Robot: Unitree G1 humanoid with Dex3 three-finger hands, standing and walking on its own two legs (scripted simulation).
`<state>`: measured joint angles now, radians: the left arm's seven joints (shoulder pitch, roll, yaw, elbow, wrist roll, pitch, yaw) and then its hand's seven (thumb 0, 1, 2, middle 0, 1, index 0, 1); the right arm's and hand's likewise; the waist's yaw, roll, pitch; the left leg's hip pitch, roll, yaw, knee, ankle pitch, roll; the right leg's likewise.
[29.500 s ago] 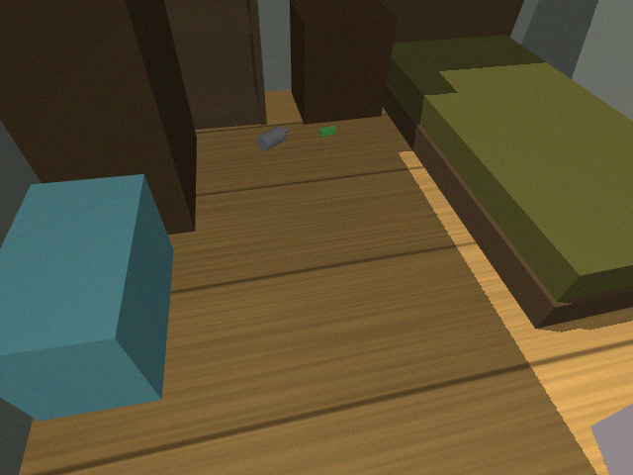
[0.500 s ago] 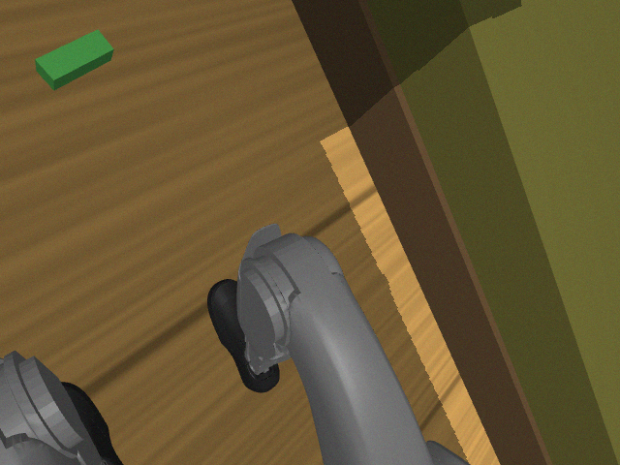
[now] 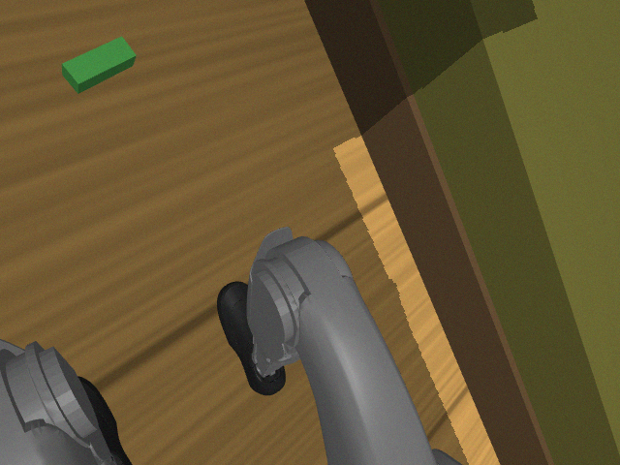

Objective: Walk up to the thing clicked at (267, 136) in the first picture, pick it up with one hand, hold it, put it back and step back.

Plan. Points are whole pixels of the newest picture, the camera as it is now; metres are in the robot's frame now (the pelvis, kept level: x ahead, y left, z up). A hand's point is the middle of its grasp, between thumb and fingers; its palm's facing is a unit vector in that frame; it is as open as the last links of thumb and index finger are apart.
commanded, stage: settle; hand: left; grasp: from above
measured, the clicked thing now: out of the picture +0.49 +0.33 -0.29
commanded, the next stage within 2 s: lift in 0.50 s
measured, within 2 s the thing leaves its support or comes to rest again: leaves its support in 0.02 s
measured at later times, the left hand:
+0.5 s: hand out of the picture +0.45 +0.35 -0.18, palm faces -0.25 -0.38 -0.89, open 11.3 cm
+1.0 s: hand out of the picture +0.43 +0.35 -0.09, palm faces -0.25 -0.36 -0.90, open 11.2 cm
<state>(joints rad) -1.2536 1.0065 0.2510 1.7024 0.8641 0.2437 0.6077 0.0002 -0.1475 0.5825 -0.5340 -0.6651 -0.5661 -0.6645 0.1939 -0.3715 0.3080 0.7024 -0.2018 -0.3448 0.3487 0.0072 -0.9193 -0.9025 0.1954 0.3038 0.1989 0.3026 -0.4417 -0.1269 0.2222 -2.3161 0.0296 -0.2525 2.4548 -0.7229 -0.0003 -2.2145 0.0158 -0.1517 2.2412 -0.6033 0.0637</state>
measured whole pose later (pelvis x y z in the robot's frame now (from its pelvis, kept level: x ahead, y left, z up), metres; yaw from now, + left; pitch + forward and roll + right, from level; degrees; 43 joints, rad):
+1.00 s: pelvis +0.01 -0.01 +0.03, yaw +9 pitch +37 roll -5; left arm -1.03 0.59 0.19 1.38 0.88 0.35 0.34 0.01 -0.13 0.46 -0.62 -0.54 -0.65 -0.54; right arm 0.21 -0.31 0.03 0.81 -0.07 -0.19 0.24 0.00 -0.91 -0.90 0.20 0.30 0.20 0.30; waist -0.23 0.07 -0.13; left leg -2.22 0.03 -0.10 2.29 -0.72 -0.01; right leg -2.20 -0.02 -0.03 2.20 -0.65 0.04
